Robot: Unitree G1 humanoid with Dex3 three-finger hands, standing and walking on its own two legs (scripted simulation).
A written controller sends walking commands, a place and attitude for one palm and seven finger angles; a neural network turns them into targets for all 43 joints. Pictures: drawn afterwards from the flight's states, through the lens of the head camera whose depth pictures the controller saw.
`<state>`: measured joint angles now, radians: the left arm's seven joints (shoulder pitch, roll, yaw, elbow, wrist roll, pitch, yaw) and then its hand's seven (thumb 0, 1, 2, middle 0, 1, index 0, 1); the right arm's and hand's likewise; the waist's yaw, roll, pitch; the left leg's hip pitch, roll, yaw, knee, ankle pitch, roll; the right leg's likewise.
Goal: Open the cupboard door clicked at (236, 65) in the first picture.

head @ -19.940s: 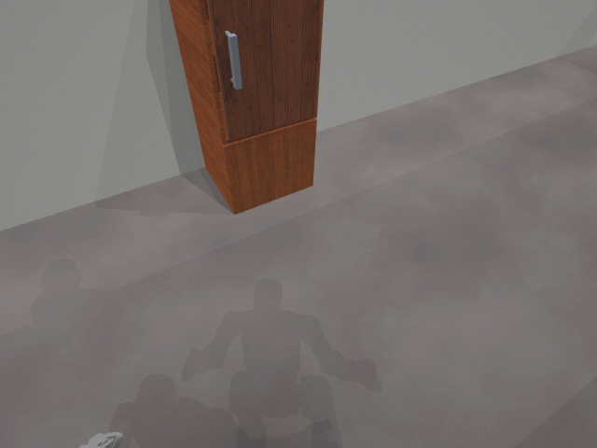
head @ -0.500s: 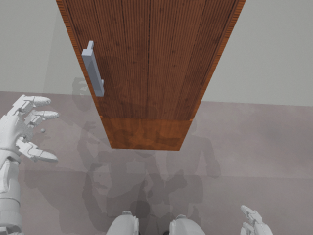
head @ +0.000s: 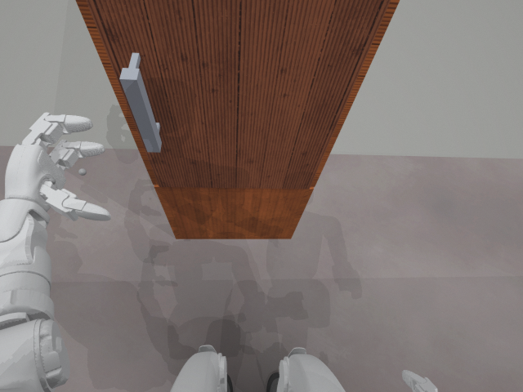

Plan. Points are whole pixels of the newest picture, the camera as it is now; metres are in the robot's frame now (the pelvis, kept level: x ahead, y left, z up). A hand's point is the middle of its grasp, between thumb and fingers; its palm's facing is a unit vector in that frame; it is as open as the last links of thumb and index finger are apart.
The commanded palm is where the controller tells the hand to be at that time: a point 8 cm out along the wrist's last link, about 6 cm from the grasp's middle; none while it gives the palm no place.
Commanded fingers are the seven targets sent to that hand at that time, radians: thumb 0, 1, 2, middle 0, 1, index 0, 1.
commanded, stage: move the hooked fingers beside the handle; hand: left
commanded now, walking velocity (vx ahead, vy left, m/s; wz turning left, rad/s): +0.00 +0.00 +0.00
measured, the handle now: (145, 106) +0.56 +0.20 +0.04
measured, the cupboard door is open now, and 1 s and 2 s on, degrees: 0 0 0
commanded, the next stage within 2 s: slide the fingers in behind the handle in 1.40 s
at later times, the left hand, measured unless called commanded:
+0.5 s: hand (103, 131) +0.49 +0.25 +0.05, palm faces +0.01 -1.00 -0.01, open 14.0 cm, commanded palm +0.48 +0.29 +0.05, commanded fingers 0.00 -0.50 0.30 -0.30 -1.20 -0.30 -1.20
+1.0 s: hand (102, 126) +0.51 +0.25 +0.05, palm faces +0.04 -1.00 -0.03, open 14.0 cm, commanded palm +0.49 +0.29 +0.05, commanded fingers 0.00 -0.50 0.30 -0.30 -1.20 -0.30 -1.20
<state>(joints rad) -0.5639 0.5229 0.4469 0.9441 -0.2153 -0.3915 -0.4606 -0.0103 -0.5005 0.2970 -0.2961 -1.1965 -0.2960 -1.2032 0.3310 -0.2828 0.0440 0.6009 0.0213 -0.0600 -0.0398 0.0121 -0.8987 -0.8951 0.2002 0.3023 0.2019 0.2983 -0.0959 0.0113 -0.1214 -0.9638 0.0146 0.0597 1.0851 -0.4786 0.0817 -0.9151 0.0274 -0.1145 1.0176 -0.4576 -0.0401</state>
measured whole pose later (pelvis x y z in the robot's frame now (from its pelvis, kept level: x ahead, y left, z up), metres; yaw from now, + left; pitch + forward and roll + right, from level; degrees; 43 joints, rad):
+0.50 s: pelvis +0.00 +0.00 -0.01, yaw -1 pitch +24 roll -4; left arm -0.85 0.64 0.47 1.19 -0.14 -0.41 -0.42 -0.01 -0.50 0.30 -0.30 -1.20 -0.30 -1.20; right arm 0.36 -0.29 0.06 0.62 0.00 0.04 -0.03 0.01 -0.90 -0.90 0.20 0.30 0.20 0.30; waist -0.17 0.02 -0.11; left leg -1.07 0.03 0.05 1.14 -0.49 0.08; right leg -1.01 0.04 -0.12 1.05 -0.46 -0.04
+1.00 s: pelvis +0.01 +0.00 -0.01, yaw -2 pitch +26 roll -5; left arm -0.82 0.65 0.51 1.12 -0.12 -0.41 -0.39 -0.01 -0.50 0.30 -0.30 -1.20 -0.30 -1.20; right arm 0.39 -0.28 0.06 0.61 -0.01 0.08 -0.01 0.01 -0.90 -0.89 0.20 0.30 0.20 0.30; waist -0.18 0.02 -0.11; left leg -1.08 0.04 0.05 1.13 -0.50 0.08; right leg -1.02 0.05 -0.12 1.03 -0.46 -0.04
